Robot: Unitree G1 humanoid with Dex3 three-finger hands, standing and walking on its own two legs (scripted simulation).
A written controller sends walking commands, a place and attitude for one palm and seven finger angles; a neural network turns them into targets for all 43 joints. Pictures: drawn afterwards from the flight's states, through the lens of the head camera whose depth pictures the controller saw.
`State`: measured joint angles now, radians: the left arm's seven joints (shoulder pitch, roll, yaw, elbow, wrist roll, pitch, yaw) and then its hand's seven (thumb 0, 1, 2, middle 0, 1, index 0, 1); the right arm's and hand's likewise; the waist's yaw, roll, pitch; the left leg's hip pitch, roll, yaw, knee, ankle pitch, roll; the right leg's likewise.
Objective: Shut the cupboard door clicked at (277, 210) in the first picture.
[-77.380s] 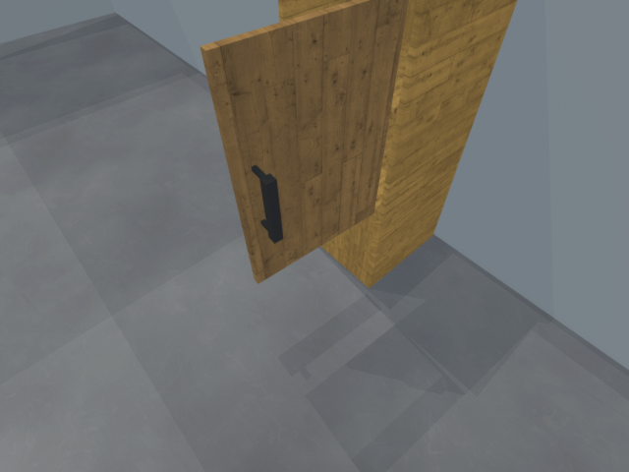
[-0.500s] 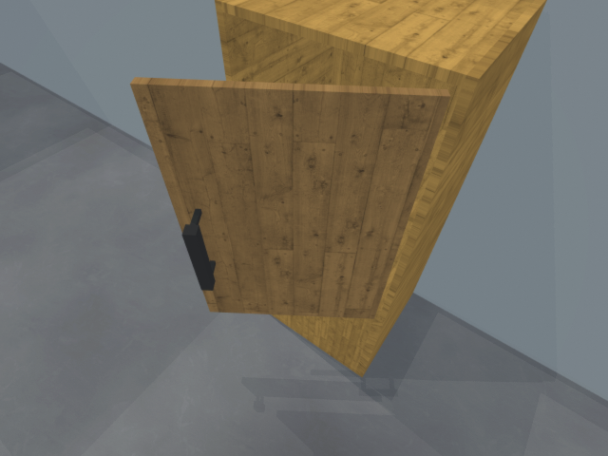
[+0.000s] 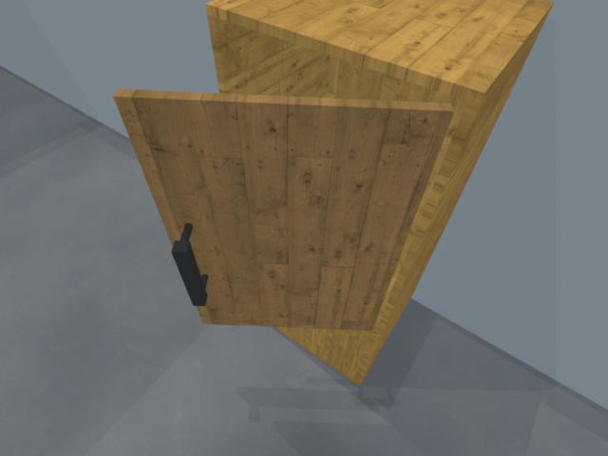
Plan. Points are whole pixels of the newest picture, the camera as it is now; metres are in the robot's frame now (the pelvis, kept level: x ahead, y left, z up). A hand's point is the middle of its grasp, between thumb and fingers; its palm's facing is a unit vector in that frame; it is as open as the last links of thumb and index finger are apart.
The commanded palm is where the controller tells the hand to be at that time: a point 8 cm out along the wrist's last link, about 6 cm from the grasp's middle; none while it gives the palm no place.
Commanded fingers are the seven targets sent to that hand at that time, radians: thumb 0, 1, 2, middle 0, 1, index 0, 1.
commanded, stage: come to a stop and stand still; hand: left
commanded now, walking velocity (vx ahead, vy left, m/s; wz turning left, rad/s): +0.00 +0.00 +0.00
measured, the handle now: (194, 266) +0.42 +0.22 -0.07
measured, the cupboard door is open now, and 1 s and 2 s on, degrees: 34 34 34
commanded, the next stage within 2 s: look again from close up in 0.04 s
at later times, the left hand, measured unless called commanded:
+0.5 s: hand out of the picture +0.03 +0.18 -0.18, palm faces +0.01 -0.98 -0.20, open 7.4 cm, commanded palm none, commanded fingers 0.00 0.90 0.90 -0.20 -0.30 -0.20 -0.30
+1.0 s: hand (183, 384) +0.20 +0.17 -0.01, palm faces +0.18 -0.98 -0.05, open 7.0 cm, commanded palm +0.10 +0.22 -0.08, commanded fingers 0.00 0.90 0.90 -0.42 -0.54 -0.42 -0.54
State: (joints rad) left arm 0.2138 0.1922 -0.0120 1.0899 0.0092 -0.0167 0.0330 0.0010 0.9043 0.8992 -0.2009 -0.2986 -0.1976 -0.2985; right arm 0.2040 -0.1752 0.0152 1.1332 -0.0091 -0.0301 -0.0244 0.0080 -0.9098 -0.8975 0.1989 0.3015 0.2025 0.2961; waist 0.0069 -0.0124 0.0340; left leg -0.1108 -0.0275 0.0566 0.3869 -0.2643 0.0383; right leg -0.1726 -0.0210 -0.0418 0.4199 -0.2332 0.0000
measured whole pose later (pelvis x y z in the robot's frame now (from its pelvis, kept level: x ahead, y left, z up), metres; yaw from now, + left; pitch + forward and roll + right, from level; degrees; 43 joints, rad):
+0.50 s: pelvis +0.01 +0.00 +0.00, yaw +0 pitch -1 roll +0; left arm 0.24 0.19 -0.01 1.11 0.01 -0.02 0.03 0.00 0.90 0.90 -0.20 -0.30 -0.20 -0.30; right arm 0.22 -0.17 0.01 1.16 -0.01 -0.03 -0.03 0.01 -0.91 -0.90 0.20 0.30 0.20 0.30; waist 0.01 -0.02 0.04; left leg -0.09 -0.02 0.05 0.37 -0.27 0.03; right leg -0.15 -0.01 -0.04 0.39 -0.23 -0.01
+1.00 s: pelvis -0.03 -0.01 -0.03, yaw +2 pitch +4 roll +1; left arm 0.29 0.15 0.11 0.25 -0.19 -0.36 -0.04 0.01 0.91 0.90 -0.27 -0.37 -0.26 -0.37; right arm 0.26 -0.23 -0.03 0.76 0.01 -0.29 -0.02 0.01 -0.91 -0.90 0.20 0.30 0.20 0.30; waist -0.04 0.02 -0.09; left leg -0.44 -0.03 0.04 0.75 -0.39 0.03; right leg -0.49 -0.04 -0.06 0.78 -0.37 -0.02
